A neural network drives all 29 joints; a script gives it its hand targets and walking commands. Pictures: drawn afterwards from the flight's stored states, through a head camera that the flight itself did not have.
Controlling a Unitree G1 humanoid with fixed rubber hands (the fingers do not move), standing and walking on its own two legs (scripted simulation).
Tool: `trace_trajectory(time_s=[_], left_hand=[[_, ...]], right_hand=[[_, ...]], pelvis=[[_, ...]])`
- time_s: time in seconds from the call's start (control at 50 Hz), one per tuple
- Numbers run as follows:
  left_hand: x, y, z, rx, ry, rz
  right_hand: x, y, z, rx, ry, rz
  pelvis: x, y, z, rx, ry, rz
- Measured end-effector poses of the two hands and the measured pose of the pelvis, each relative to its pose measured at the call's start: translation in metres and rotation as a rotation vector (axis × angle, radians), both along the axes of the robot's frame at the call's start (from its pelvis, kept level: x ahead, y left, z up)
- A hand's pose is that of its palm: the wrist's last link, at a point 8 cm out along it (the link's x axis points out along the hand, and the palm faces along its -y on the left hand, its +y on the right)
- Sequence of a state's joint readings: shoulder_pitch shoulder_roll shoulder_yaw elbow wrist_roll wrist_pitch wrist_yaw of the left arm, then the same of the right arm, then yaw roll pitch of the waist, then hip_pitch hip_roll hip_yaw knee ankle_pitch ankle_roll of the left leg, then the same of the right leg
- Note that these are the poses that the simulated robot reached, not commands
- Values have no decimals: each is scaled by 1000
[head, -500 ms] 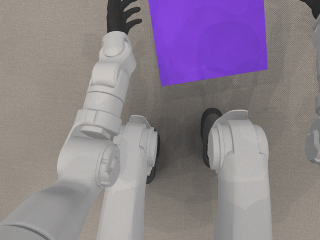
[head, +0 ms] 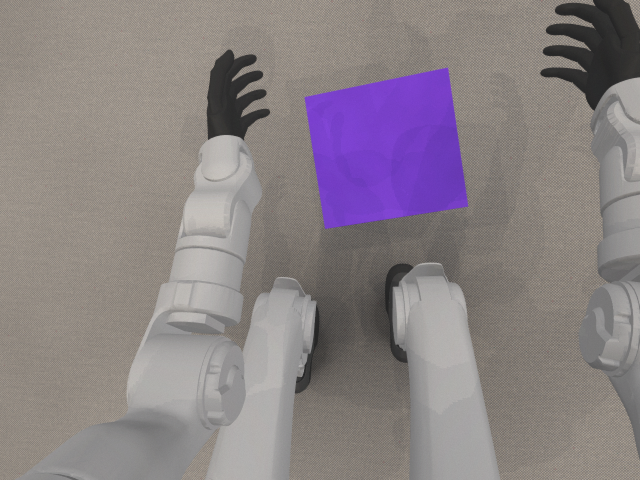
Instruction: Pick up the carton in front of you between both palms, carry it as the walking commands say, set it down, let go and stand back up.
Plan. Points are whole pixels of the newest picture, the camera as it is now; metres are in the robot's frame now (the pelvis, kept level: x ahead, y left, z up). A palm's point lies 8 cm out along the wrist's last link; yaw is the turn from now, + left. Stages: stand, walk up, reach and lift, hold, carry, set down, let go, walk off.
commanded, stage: set down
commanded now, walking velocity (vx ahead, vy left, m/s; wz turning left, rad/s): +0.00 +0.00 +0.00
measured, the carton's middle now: (382, 163) +0.47 -0.09 -0.40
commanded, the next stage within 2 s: let go in 0.34 s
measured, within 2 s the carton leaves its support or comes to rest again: neither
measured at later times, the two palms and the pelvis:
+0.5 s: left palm (158, 110) +0.46 +0.09 +0.03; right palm out of the picture +0.46 -0.31 +0.02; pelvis +0.04 -0.01 +0.13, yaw -4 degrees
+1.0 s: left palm out of the picture +0.33 +0.20 +0.16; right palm out of the picture +0.30 -0.26 +0.14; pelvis +0.10 +0.00 +0.23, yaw -6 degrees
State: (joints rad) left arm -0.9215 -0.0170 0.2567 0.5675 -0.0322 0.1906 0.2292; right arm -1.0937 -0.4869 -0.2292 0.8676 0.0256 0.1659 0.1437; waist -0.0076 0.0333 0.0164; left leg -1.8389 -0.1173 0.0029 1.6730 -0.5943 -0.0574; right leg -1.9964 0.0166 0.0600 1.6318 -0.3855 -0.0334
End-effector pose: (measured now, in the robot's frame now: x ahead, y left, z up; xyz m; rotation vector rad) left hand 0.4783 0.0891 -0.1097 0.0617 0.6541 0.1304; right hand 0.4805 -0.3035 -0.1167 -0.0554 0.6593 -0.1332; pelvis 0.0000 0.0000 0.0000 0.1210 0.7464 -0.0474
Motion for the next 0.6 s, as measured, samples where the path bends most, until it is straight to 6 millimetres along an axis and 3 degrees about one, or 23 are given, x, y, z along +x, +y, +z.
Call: trace_trajectory(time_s=[0.28,0.44,0.52,0.6], left_hand=[[-1,1,91,3,2,-1],[-7,2,127,15,16,-23],[-19,7,140,48,36,-74],[-44,19,156,85,79,-140]], right_hand=[[0,-3,89,2,9,12],[-6,-4,126,-17,27,8],[-24,-4,139,-55,54,-1],[-58,-3,154,-79,90,-24]], pelvis=[[21,-6,81,-10,-9,-30],[33,-10,118,-24,-30,-35],[41,-12,135,-37,-49,-38],[50,-14,154,-52,-93,-44]])
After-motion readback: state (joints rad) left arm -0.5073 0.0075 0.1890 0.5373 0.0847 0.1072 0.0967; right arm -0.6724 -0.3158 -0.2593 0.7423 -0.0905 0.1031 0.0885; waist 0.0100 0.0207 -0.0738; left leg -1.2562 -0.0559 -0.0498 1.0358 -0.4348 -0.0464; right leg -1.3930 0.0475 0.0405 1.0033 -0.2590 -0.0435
